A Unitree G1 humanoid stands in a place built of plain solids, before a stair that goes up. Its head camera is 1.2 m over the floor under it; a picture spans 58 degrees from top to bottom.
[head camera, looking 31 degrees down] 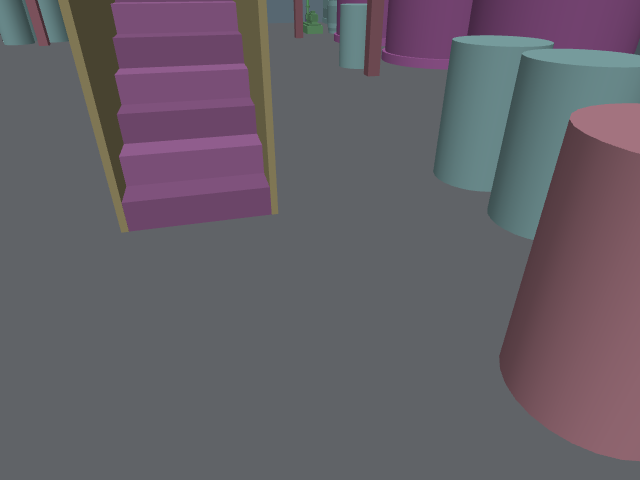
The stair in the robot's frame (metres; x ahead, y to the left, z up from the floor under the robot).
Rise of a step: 0.18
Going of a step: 0.23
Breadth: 0.88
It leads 15 degrees to the left of straight ahead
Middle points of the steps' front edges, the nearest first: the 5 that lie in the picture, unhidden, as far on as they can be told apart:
2.19 0.67 0.18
2.41 0.73 0.36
2.62 0.79 0.53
2.84 0.85 0.71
3.06 0.90 0.89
